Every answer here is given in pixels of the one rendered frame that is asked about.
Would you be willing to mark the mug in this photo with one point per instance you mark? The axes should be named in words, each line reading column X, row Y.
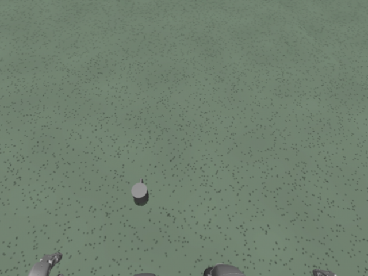
column 140, row 192

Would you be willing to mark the left robot hand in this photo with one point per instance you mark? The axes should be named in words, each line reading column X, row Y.
column 47, row 262

